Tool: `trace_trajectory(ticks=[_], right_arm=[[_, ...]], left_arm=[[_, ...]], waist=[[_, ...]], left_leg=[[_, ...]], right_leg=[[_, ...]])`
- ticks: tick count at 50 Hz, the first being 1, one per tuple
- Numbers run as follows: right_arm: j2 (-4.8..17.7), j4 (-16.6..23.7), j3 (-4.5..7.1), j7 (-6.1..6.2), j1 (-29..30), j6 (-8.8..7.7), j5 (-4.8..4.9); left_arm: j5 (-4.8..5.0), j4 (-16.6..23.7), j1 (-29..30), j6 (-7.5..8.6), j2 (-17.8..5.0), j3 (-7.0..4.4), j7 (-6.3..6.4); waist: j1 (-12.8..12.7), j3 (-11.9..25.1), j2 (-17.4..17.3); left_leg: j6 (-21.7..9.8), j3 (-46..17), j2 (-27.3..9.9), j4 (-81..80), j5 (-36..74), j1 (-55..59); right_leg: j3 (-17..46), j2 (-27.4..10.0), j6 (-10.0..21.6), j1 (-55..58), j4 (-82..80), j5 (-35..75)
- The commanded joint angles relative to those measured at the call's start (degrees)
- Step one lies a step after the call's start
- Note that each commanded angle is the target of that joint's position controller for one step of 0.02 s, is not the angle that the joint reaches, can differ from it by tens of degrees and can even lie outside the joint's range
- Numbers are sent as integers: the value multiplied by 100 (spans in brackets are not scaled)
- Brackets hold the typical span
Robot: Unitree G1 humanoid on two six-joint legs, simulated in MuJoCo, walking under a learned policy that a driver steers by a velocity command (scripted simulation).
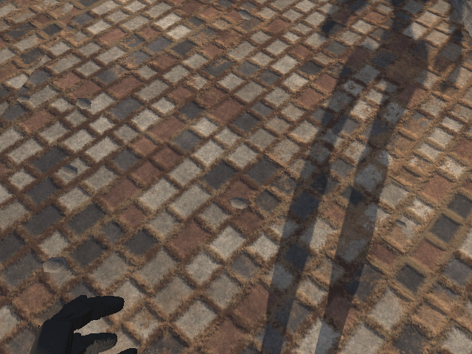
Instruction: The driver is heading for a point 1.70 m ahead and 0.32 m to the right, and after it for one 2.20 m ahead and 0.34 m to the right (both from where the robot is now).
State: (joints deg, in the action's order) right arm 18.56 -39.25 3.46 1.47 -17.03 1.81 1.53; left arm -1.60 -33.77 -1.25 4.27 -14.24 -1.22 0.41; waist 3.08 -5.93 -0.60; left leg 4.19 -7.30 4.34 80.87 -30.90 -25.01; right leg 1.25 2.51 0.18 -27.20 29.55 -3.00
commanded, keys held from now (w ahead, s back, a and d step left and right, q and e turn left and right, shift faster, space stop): shift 0.28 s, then e+shift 0.52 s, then shift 0.20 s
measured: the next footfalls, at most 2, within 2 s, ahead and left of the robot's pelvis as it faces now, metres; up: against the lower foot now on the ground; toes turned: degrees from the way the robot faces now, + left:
left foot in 0.26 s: +0.14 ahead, +0.12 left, +0.00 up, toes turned +3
right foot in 0.64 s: +0.09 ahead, -0.13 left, +0.00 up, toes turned -12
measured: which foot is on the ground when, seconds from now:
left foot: up 0.00-0.24, down 0.26-0.64, up 0.66-1.00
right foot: down 0.00-0.28, up 0.30-0.62, down 0.64-1.00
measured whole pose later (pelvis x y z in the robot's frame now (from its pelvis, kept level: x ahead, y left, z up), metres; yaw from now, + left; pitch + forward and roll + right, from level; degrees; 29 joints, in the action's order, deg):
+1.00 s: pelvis +0.08 -0.06 +0.03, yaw -22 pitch +2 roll +3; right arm 17.9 -40.6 5.3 2.7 -5.9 0.8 0.1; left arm 0.2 -36.3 -10.4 -2.5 -17.1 -2.8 2.8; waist -0.2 -1.5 -1.4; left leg 5.9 -5.5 1.6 56.3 -16.2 -31.9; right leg 11.2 6.0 4.9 -14.5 25.5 -11.7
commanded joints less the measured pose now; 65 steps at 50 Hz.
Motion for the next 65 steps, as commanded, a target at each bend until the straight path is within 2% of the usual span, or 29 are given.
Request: trace_trajectory(ticks=[1, 3, 5, 10, 12, 13, 14, 15, 16, 17, 18, 20, 24, 28, 30, 31, 32, 33, 34, 35, 37, 38, 46, 55, 60, 62, 63, 64, 65], right_arm=[[303, 483, 52, 35, -380, 28, -48], [5, 475, -59, 53, -353, -76, -123], [40, 438, -95, 30, -273, -108, -174], [342, 561, -66, -89, 281, 28, -166], [337, 534, -50, -127, 274, 28, -227], [395, 592, -45, -119, 325, 29, -271], [777, 736, -8, -70, 396, 38, -354], [635, 709, -76, -73, 791, 26, -449], [380, 759, -115, -99, 1126, -50, -457], [337, 690, -112, -115, 1248, -118, -451], [513, 667, -45, -101, 1258, -148, -399], [721, 598, 55, -19, 1084, -135, -304], [543, 523, 122, 119, 763, -122, -222], [608, 552, 247, 130, 1287, -63, -190], [614, 496, 291, 126, 1405, -39, -103], [501, 424, 290, 127, 1331, -32, -56], [319, 310, 275, 106, 980, -30, -103], [2, 702, 159, 96, 1377, -42, -344], [125, 873, 177, 134, 2027, -110, -341], [230, 811, 219, 152, 1925, -139, -218], [385, 559, 292, 240, 1621, -157, -248], [415, 528, 319, 247, 1554, -168, -256], [292, 317, 260, 142, 1404, -176, -139], [328, 266, 212, 29, 1368, -290, -133], [245, 149, 169, -63, 1099, -381, -101], [364, 82, 164, -76, 878, -448, -213], [766, 139, 230, -40, 831, -441, -286], [683, 79, 197, -46, 1008, -402, -314], [381, 97, 125, -66, 1095, -390, -272]], left_arm=[[-23, 59, -444, -49, -671, -193, 6], [-19, -189, -477, -12, -798, -260, -41], [60, -319, -363, -55, -910, -303, -51], [202, -589, -376, -210, -1069, -317, -96], [236, -702, -427, -257, -936, -241, -113], [208, -827, -678, -260, -720, -154, -125], [58, -827, -976, -254, -431, -44, -156], [79, -856, -1266, -263, -304, -20, -146], [95, -946, -1122, -311, -632, -82, -115], [131, -959, -1045, -358, -707, -132, -103], [135, -999, -1031, -416, -812, -179, -55], [201, -916, -1081, -470, -1060, -284, -37], [303, -679, -1004, -537, -817, -325, -95], [334, -597, -1156, -695, -683, -325, -164], [319, -608, -1418, -738, -711, -383, -217], [297, -645, -1593, -747, -774, -442, -208], [241, -590, -1673, -729, -1122, -565, -137], [148, -392, -1741, -657, -2090, -777, -50], [-103, -335, -2033, -512, -1904, -705, -103], [-75, -296, -1766, -391, -1776, -670, -111], [282, -135, -1076, -393, -1451, -600, 0], [344, -69, -949, -449, -1348, -555, 71], [205, 14, -1186, -623, -1189, -437, 272], [88, 41, -891, -641, -1085, -330, 171], [175, -51, -693, -639, -895, -261, 86], [172, -143, -856, -583, -766, -227, 82], [28, -197, -1256, -512, -718, -222, 53], [67, -295, -1459, -460, -693, -235, 25], [50, -340, -1355, -464, -753, -226, 29]], waist=[[-156, 1088, 463], [-101, 1289, 436], [-87, 1638, 450], [-179, 1373, 637], [-78, 1146, 640], [-90, 1062, 519], [-327, 1189, -462], [-590, 1170, -1239], [-467, 879, -901], [-511, 710, -884], [-460, 572, -922], [-364, 414, -1055], [-167, 856, -673], [-327, 1113, -674], [-508, 1193, -649], [-568, 1160, -474], [-499, 964, 442], [-451, 710, 2291], [-912, 1261, 1532], [-705, 1174, 957], [-386, 1045, 449], [-312, 1089, 535], [-450, 1148, 758], [-566, 898, 833], [-367, 985, 745], [-259, 1047, 465], [-533, 1276, -257], [-705, 1259, -854], [-568, 1261, -816]], left_leg=[[89, 189, -589, -693, 185, -732], [47, 347, -563, -1732, 265, -300], [-34, 357, -622, -2534, 964, 220], [-298, 449, -559, -3986, 1740, 1060], [-541, 580, -447, -5011, 2145, 1719], [-719, 334, -623, -5528, 2269, 2050], [-1066, -883, -1673, -5986, 2908, 2323], [-1640, -1314, -2264, -6370, 2011, 1321], [-1543, -1012, -1886, -6543, 910, 659], [-1248, -635, -1555, -6479, 345, 547], [-1125, -470, -1454, -6437, 329, 604], [-1312, -530, -1781, -6274, 1390, 790], [-1865, -663, -2552, -5825, 4352, 1928], [-1578, 186, -2309, -5633, 4489, 1699], [-1305, 610, -2207, -5289, 4087, 1518], [-1013, 923, -2033, -4829, 3475, 1242], [-501, 1426, -1569, -3785, 2139, 465], [151, 1503, -479, -2119, -561, -1435], [53, 368, -204, -1129, -1026, -1783], [-97, 92, -315, -926, -556, -1910], [-146, -11, -469, -1243, 434, -2021], [-110, -45, -448, -1338, 737, -1776], [181, 115, -281, -2136, 1494, -1326], [122, 233, -516, -3441, 1146, -336], [-22, 342, -447, -5102, 1474, 754], [-247, 101, -785, -6175, 3356, 1829], [-566, -377, -1439, -5802, 4896, 2427], [-1083, -587, -1667, -5615, 5217, 2376], [-1306, -716, -1728, -5783, 4524, 2148]], right_leg=[[1391, -1517, 1316, 1534, -994, 2332], [1028, -1511, 1450, 1391, -1070, 3337], [862, -1638, 1549, 1363, -1096, 3434], [723, -1612, 1366, 946, -1278, 817], [651, -1412, 1043, 583, -1079, -377], [560, -1211, 680, 352, -921, -1019], [63, -698, 192, 91, 21, -2046], [-214, -345, -80, 392, 224, -2392], [-23, -489, -174, 1006, 416, -1895], [-121, -391, -183, 1027, 376, -1453], [-199, -319, -204, 861, 496, -1338], [-204, -333, -182, 447, 1177, -1675], [-48, -656, -238, -534, 2602, -2900], [-384, -633, -252, 264, 1849, -2254], [-665, -441, -89, 864, 922, -1473], [-630, -285, 90, 1265, 324, -985], [295, -598, 434, 1759, -442, 345], [3013, -2092, 1500, 2348, -817, 2716], [3516, -2362, 2098, 2482, -1035, 2508], [3043, -2112, 1893, 2566, -977, 2015], [2451, -1652, 1311, 2566, -834, 1509], [2306, -1483, 1175, 2415, -841, 1470], [2131, -1192, 1062, 2383, -850, 1163], [2465, -1138, 1233, 1960, -726, 1088], [2552, -961, 1187, 1990, -491, 1767], [2381, -682, 778, 1649, -475, 1084], [1948, -303, 493, 1311, -138, -45], [1385, 70, 227, 1077, -111, -1280], [1215, 37, 26, 1209, -159, -1531]])
Over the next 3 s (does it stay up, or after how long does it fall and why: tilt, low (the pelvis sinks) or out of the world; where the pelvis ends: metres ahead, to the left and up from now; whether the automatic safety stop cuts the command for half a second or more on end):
stays up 0.16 -0.08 0.01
